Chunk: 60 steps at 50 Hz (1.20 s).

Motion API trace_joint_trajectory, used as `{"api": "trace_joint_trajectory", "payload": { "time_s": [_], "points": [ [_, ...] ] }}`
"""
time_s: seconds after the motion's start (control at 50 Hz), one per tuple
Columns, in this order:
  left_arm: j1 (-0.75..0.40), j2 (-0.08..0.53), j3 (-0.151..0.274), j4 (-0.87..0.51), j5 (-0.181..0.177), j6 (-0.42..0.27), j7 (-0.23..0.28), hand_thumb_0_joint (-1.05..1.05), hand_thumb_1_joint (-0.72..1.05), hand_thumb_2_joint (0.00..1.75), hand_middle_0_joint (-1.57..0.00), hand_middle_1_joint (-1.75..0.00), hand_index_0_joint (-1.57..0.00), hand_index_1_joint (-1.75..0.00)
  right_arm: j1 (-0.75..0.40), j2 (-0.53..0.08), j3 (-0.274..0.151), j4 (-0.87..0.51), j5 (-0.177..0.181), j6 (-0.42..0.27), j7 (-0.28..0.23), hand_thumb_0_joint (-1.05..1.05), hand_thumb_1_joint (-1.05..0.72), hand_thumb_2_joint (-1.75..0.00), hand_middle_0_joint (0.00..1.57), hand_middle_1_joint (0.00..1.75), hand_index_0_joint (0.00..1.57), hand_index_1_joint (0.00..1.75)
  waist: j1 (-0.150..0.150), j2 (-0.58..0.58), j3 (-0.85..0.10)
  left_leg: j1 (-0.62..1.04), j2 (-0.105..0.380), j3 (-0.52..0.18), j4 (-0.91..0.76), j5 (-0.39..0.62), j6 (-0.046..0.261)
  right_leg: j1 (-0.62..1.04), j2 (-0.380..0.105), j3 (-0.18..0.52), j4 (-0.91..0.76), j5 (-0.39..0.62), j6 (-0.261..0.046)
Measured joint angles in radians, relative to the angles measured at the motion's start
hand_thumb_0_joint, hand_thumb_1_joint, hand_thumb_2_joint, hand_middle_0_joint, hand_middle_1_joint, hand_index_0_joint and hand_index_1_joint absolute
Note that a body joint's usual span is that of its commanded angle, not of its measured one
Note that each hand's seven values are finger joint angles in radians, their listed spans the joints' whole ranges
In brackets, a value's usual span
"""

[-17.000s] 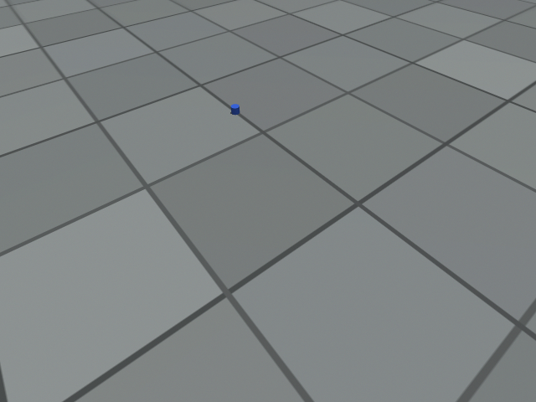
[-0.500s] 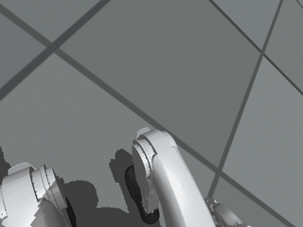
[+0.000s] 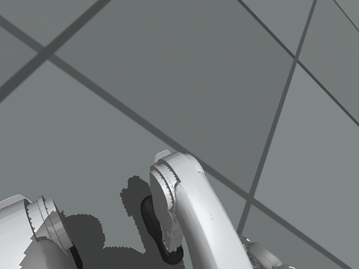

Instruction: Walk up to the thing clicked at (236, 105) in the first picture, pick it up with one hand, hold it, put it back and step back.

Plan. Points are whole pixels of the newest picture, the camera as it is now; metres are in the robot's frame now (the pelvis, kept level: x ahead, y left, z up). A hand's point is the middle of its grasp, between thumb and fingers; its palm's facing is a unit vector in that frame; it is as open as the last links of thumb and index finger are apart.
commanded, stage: rest palm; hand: left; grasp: from above
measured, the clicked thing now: out of the picture +0.44 +0.35 -0.27
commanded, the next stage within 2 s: close in 0.42 s
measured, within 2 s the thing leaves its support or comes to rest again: neither
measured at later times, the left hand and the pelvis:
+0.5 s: hand out of the picture +0.43 +0.33 -0.24, palm faces -0.42 -0.17 -0.89, open 13.7 cm; pelvis +0.00 +0.00 +0.00, yaw -1 degrees
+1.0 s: hand out of the picture +0.43 +0.34 -0.24, palm faces -0.42 -0.17 -0.89, open 11.8 cm; pelvis +0.00 +0.00 +0.00, yaw -1 degrees
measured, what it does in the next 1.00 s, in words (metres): stands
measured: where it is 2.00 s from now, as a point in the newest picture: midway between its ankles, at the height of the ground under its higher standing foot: (124, 262)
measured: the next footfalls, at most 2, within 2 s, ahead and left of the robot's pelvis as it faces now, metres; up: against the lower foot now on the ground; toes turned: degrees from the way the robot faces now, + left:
none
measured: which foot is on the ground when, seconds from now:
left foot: down 0.00-1.00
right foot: down 0.00-1.00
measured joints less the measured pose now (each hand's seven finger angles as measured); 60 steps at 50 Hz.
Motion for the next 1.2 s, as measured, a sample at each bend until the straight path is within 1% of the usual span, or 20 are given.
{"api": "trace_joint_trajectory", "payload": {
  "time_s": [0.28,0.44,0.48,0.52,0.58,0.66,0.74,0.9,0.94,0.96,1.0,1.06,1.2],
  "points": [
    [-0.024,0.019,-0.034,0.027,0.001,0.011,0.028,0.00,-0.47,0.98,-0.13,-0.97,-0.12,-0.98,-0.021,-0.006,0.021,-0.003,-0.007,-0.032,0.017,0.00,-0.90,-0.90,0.20,0.30,0.20,0.30,-0.005,-0.021,0.015,0.004,-0.002,-0.008,0.004,-0.002,0.003,0.011,0.002,-0.007,-0.005,-0.001,0.004],
    [-0.025,0.028,-0.024,0.041,-0.008,0.014,0.050,0.00,-0.45,0.96,-0.14,-0.97,-0.13,-0.98,-0.027,-0.004,0.042,-0.002,-0.014,-0.042,0.026,0.00,-0.90,-0.90,0.20,0.30,0.20,0.30,-0.013,-0.025,0.030,0.009,0.000,-0.018,0.006,-0.008,0.001,0.017,0.005,-0.014,-0.010,0.000,0.005],
    [-0.026,0.032,-0.022,0.048,-0.011,0.015,0.051,0.00,-0.45,0.95,-0.14,-0.97,-0.13,-0.98,-0.028,-0.005,0.048,-0.004,-0.016,-0.042,0.027,0.00,-0.90,-0.91,0.20,0.30,0.20,0.30,-0.016,-0.025,0.033,0.010,0.000,-0.020,0.007,-0.007,0.000,0.017,0.006,-0.016,-0.010,0.002,0.005],
    [-0.029,0.036,-0.029,0.056,-0.016,0.016,0.052,0.00,-0.45,0.95,-0.14,-0.97,-0.14,-0.98,-0.030,-0.006,0.051,-0.006,-0.018,-0.044,0.027,0.00,-0.90,-0.91,0.20,0.30,0.20,0.30,-0.019,-0.027,0.039,0.011,0.000,-0.022,0.008,-0.006,0.000,0.018,0.007,-0.016,-0.011,0.003,0.006],
    [-0.026,0.042,-0.022,0.055,-0.019,0.014,0.052,0.00,-0.43,0.94,-0.15,-0.97,-0.15,-0.98,-0.031,-0.009,0.055,-0.010,-0.019,-0.047,0.026,0.00,-0.90,-0.91,0.20,0.30,0.20,0.30,-0.022,-0.028,0.048,0.013,0.001,-0.024,0.008,-0.005,0.001,0.020,0.009,-0.018,-0.013,0.006,0.006],
    [-0.023,0.045,-0.017,0.040,-0.019,0.012,0.051,0.01,-0.37,0.90,-0.19,-0.95,-0.19,-0.96,-0.026,-0.013,0.059,-0.014,-0.020,-0.050,0.029,0.00,-0.90,-0.90,0.20,0.30,0.20,0.30,-0.021,-0.031,0.055,0.016,0.002,-0.025,0.008,-0.006,0.000,0.022,0.009,-0.018,-0.013,0.007,0.006],
    [-0.023,0.048,-0.013,0.029,-0.027,0.019,0.052,0.01,-0.31,0.84,-0.23,-0.92,-0.24,-0.92,-0.024,-0.015,0.057,-0.013,-0.020,-0.049,0.029,0.00,-0.90,-0.90,0.20,0.30,0.20,0.30,-0.020,-0.032,0.053,0.017,0.004,-0.026,0.006,-0.006,0.001,0.022,0.011,-0.020,-0.016,0.009,0.007],
    [-0.022,0.040,-0.035,0.017,-0.045,0.034,0.022,0.01,-0.20,0.74,-0.31,-0.85,-0.33,-0.84,-0.015,-0.021,0.045,-0.020,-0.008,-0.048,0.029,0.00,-0.90,-0.90,0.20,0.30,0.20,0.30,-0.016,-0.025,0.044,0.018,0.004,-0.023,0.001,-0.004,0.006,0.028,0.011,-0.018,-0.024,0.009,0.010],
    [-0.016,0.037,-0.027,0.009,-0.046,0.030,0.016,0.01,-0.17,0.72,-0.33,-0.83,-0.35,-0.82,-0.012,-0.023,0.044,-0.021,-0.004,-0.047,0.028,0.00,-0.90,-0.90,0.20,0.30,0.20,0.30,-0.013,-0.022,0.039,0.016,0.003,-0.023,0.000,-0.003,0.007,0.027,0.010,-0.018,-0.026,0.009,0.009],
    [-0.014,0.036,-0.030,0.009,-0.046,0.029,0.015,0.01,-0.16,0.71,-0.34,-0.82,-0.36,-0.81,-0.012,-0.023,0.044,-0.021,-0.003,-0.045,0.028,0.00,-0.90,-0.90,0.20,0.30,0.20,0.30,-0.012,-0.021,0.036,0.015,0.003,-0.023,-0.001,-0.003,0.007,0.027,0.010,-0.018,-0.027,0.009,0.009],
    [-0.013,0.033,-0.043,0.016,-0.044,0.028,0.012,0.01,-0.13,0.69,-0.36,-0.80,-0.38,-0.79,-0.012,-0.023,0.042,-0.021,-0.003,-0.042,0.028,0.00,-0.90,-0.90,0.20,0.30,0.20,0.30,-0.011,-0.021,0.033,0.016,0.002,-0.022,-0.002,-0.003,0.007,0.029,0.009,-0.017,-0.027,0.009,0.009],
    [-0.011,0.035,-0.039,0.022,-0.041,0.018,0.008,0.01,-0.09,0.66,-0.39,-0.78,-0.41,-0.76,-0.015,-0.022,0.046,-0.024,0.000,-0.038,0.025,0.00,-0.90,-0.90,0.20,0.30,0.20,0.30,-0.010,-0.023,0.034,0.018,0.002,-0.021,-0.004,-0.001,0.008,0.030,0.009,-0.017,-0.029,0.010,0.009],
    [-0.012,0.043,-0.050,0.032,-0.020,-0.004,0.030,0.01,0.02,0.60,-0.47,-0.74,-0.50,-0.71,-0.027,-0.018,0.057,-0.025,-0.007,-0.038,0.021,0.00,-0.89,-0.90,0.20,0.30,0.20,0.30,-0.008,-0.036,0.044,0.020,0.001,-0.023,-0.003,0.002,0.004,0.031,0.008,-0.019,-0.026,0.013,0.007]
  ]
}}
